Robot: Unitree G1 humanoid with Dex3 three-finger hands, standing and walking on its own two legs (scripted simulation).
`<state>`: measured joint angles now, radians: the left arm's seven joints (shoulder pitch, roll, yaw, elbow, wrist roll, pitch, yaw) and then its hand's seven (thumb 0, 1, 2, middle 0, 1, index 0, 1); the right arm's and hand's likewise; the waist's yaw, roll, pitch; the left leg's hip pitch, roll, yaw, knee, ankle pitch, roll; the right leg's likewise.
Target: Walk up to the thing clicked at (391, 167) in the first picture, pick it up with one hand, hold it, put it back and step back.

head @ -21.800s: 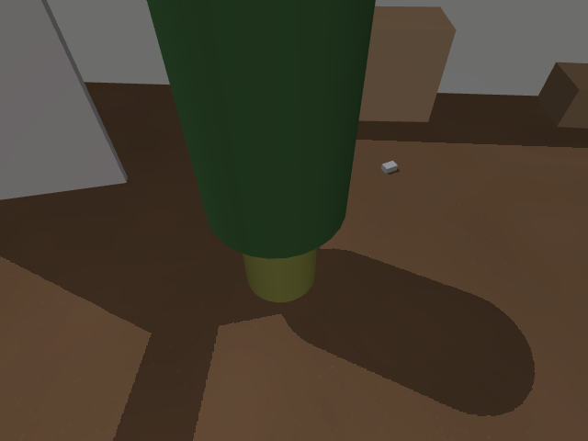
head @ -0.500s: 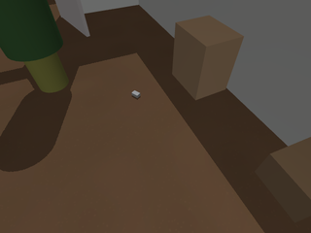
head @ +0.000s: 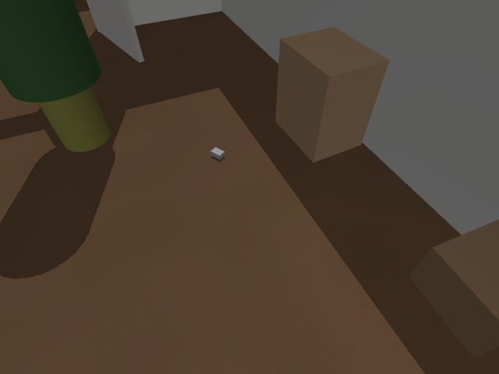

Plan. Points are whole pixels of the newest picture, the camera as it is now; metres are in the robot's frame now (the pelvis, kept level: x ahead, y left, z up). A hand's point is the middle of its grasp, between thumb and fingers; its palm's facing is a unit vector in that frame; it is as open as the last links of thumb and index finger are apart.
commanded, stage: stand
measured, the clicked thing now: (217, 153) +1.44 +0.27 -0.77
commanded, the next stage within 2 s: walk up in 0.58 s
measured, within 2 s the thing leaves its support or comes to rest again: neither
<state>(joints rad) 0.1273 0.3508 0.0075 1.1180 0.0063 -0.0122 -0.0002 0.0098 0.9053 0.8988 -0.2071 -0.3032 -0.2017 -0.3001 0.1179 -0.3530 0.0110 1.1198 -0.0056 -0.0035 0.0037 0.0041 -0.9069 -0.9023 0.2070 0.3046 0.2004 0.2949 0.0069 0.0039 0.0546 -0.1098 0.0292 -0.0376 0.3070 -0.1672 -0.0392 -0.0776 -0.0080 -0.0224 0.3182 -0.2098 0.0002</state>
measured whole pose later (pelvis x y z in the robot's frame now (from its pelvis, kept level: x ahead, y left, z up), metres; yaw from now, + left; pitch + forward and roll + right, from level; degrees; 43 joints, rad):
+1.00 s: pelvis +0.10 +0.05 -0.02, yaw +2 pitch -3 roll +1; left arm 0.29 0.46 0.07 1.02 0.01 -0.01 -0.05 0.01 0.91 0.90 -0.20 -0.30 -0.20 -0.30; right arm 0.23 -0.40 -0.09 0.94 -0.02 -0.07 0.06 0.00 -0.91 -0.90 0.21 0.30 0.20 0.29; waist 0.02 -0.06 0.06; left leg -0.26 0.02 0.08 0.56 -0.25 0.02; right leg -0.30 -0.01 0.07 1.05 -0.44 -0.05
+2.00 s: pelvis +0.55 +0.05 -0.01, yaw +0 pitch -3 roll +1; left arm 0.29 0.44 0.05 0.90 0.00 -0.04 -0.07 0.01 0.91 0.90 -0.21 -0.30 -0.20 -0.30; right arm 0.31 -0.39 -0.04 0.83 -0.01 -0.09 0.05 0.00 -0.90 -0.90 0.21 0.31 0.20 0.30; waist 0.00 -0.07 0.08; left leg -0.19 0.04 0.12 0.48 -0.24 0.02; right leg -0.49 -0.08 0.00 0.91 -0.32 -0.01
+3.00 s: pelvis +0.90 +0.00 -0.03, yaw +2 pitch -3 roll +1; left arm 0.31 0.43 0.07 0.90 0.02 -0.08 -0.05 0.01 0.90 0.90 -0.21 -0.30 -0.20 -0.30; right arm 0.35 -0.45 -0.05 0.84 -0.01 -0.03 0.06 0.01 -0.90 -0.90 0.21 0.31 0.20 0.30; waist -0.01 0.03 0.07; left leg -0.23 0.08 0.06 0.72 -0.42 0.03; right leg -0.38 -0.05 -0.06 0.64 -0.20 -0.01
